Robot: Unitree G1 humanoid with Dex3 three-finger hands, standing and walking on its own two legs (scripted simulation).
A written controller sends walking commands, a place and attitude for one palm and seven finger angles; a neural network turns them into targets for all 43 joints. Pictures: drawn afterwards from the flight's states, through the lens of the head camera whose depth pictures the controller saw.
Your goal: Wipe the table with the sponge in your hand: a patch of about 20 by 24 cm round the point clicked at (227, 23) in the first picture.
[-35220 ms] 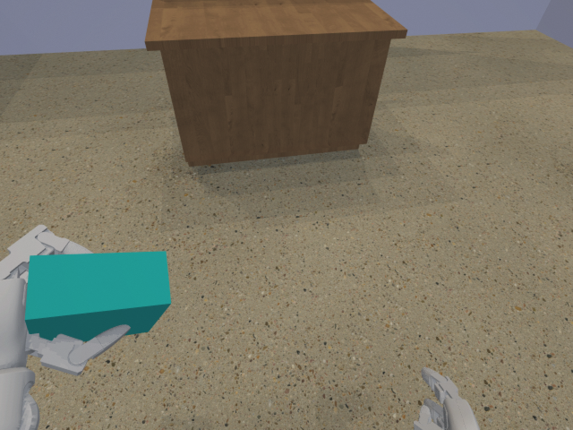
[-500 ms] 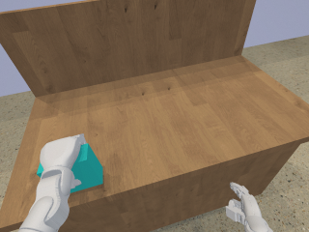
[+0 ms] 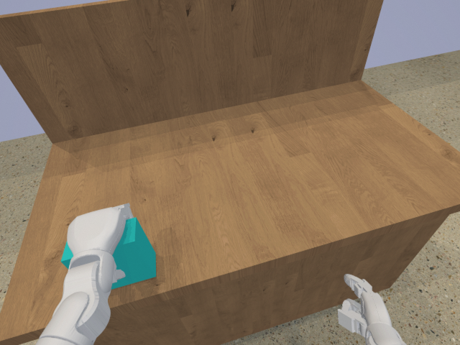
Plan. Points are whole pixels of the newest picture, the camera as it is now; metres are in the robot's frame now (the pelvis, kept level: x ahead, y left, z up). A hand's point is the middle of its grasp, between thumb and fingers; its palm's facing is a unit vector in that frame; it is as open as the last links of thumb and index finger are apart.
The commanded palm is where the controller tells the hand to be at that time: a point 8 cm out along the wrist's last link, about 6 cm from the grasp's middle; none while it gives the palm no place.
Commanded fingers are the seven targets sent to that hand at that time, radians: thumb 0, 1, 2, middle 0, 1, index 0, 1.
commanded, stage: wipe forward along the first lane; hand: left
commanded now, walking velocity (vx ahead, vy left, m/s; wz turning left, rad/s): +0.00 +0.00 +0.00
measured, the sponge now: (118, 262) +0.24 +0.27 -0.01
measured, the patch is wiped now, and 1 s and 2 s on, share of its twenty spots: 0.10 0.25 0.40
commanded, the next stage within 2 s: slide across to the middle lane in 1.70 s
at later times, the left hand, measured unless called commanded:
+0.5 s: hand (111, 230) +0.29 +0.29 +0.04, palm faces -0.06 -0.05 -1.00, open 10.1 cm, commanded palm +0.27 +0.28 +0.08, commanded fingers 0.00 0.10 1.30 -1.20 -1.60 -1.20 -1.60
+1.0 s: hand (113, 205) +0.34 +0.31 +0.04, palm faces -0.10 -0.01 -0.99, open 10.1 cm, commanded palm +0.33 +0.31 +0.08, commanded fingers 0.00 0.10 1.30 -1.20 -1.60 -1.20 -1.60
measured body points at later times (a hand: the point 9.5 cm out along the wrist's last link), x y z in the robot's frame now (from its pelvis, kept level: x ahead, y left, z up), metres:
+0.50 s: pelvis +0.00 -0.01 +0.00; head +0.00 -0.04 +0.44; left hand +0.28 +0.28 +0.09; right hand +0.21 -0.23 -0.11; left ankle +0.03 +0.11 -0.74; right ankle +0.00 -0.10 -0.74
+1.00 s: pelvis -0.01 +0.00 -0.01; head +0.01 -0.03 +0.44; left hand +0.34 +0.31 +0.09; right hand +0.14 -0.26 -0.14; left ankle +0.03 +0.11 -0.74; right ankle +0.00 -0.10 -0.74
